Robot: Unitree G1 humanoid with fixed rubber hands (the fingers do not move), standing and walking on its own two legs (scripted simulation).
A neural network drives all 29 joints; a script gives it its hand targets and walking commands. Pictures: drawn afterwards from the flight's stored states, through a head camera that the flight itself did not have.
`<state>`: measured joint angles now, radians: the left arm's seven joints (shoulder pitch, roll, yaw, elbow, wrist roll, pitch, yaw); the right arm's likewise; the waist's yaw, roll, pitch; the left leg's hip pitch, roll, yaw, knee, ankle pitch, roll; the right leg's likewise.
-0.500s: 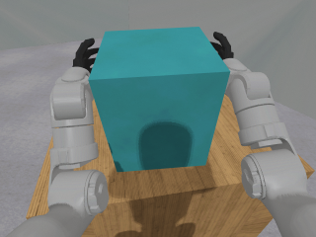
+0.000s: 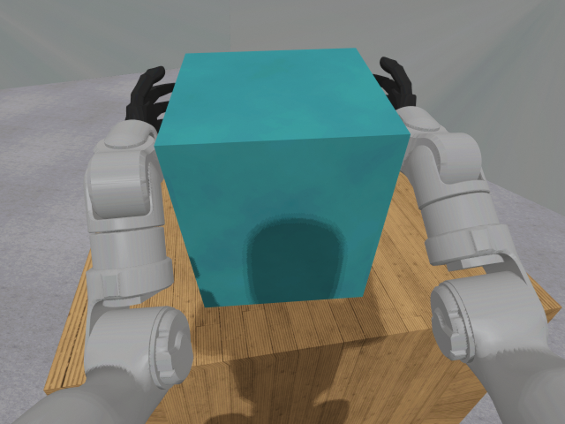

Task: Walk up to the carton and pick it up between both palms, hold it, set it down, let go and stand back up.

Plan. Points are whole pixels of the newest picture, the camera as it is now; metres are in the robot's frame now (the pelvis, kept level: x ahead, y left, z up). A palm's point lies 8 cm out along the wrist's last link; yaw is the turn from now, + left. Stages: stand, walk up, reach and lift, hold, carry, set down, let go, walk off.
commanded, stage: hold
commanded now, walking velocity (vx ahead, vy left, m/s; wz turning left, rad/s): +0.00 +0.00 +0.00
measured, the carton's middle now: (278, 181) +0.34 +0.01 +0.24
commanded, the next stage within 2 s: set down in 1.22 s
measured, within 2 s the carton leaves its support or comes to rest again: neither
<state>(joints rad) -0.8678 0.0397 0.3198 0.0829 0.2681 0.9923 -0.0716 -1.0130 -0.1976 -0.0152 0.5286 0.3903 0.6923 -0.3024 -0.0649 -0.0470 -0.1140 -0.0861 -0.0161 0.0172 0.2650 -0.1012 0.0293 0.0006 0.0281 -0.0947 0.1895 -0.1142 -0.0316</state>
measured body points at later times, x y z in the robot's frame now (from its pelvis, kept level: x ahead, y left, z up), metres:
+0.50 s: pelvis +0.00 +0.00 +0.00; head -0.08 +0.03 +0.44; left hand +0.37 +0.16 +0.30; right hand +0.38 -0.14 +0.32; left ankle +0.03 +0.10 -0.75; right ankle +0.00 -0.09 -0.75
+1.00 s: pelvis +0.00 +0.00 +0.00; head -0.07 +0.03 +0.44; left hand +0.37 +0.17 +0.30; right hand +0.38 -0.14 +0.32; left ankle +0.03 +0.10 -0.75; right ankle +0.00 -0.09 -0.75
